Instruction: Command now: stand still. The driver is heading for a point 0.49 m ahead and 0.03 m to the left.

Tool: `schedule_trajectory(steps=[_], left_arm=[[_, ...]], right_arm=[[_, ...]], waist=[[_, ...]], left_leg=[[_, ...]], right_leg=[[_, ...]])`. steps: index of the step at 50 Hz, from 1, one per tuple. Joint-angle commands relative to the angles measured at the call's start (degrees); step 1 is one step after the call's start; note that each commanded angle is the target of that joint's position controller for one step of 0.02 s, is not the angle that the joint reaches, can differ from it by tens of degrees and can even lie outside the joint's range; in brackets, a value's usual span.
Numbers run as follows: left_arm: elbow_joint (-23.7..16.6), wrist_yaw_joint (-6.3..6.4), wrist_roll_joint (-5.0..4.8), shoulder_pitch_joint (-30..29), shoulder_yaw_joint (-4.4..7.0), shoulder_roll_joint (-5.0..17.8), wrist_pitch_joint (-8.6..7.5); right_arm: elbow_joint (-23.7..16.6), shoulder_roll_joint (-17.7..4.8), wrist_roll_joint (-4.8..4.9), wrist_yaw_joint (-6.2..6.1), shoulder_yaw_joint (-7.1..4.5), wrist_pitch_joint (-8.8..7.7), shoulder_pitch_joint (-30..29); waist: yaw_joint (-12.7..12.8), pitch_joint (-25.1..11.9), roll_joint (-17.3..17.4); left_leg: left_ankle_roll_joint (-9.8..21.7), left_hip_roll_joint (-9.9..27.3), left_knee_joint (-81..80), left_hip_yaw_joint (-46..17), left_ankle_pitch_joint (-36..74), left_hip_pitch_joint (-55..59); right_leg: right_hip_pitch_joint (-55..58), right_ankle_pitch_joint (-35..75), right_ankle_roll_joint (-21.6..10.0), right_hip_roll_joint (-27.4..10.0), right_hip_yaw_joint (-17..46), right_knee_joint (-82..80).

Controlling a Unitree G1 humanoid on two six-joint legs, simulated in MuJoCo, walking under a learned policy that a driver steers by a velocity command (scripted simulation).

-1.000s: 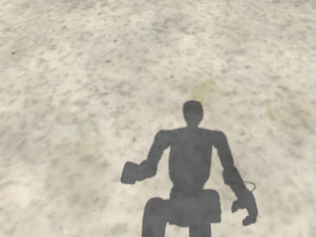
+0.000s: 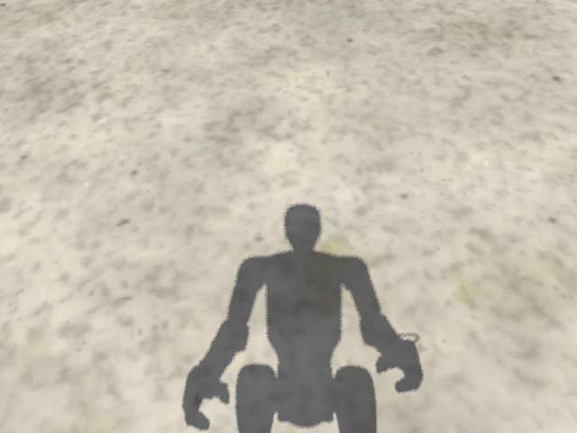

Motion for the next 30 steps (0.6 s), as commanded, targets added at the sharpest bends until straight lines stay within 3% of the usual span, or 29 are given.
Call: schedule_trajectory(steps=[1,11,30], left_arm=[[-1.15,0.28,-0.15,1.94,1.26,6.86,-0.46],[1.90,0.20,-0.18,1.73,0.79,5.79,-0.32],[6.28,0.49,-0.05,4.35,-0.16,4.19,-0.43]], right_arm=[[-1.66,-5.51,0.18,-0.29,-1.29,-0.26,-1.30],[3.22,-6.07,0.41,-1.15,-1.52,0.80,-1.73],[9.66,-5.24,0.39,-1.65,-1.09,1.31,-0.99]], waist=[[0.16,-2.30,-1.06],[0.04,-1.52,-0.61],[-0.33,1.14,-0.63]], left_leg=[[2.29,2.19,-1.66,-2.03,14.46,8.62],[1.74,2.24,-2.21,-2.09,14.77,9.82],[1.14,1.83,-4.50,-1.90,8.67,9.19]], right_leg=[[-5.53,12.99,-1.60,-2.15,1.89,-6.55],[-3.90,15.36,-1.64,-1.46,0.74,-7.55],[-5.14,8.14,-1.55,-0.69,-0.41,-10.37]])
Velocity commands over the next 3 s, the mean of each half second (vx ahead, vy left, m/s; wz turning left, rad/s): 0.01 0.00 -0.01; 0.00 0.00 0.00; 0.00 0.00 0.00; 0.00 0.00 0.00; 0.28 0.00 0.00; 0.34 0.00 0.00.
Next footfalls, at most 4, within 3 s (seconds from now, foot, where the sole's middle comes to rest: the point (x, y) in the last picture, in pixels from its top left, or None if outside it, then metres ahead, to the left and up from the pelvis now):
2.76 right None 0.48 -0.12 -0.77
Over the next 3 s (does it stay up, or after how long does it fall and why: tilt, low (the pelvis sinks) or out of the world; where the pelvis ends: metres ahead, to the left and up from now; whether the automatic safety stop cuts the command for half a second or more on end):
stays up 0.39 -0.04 0.01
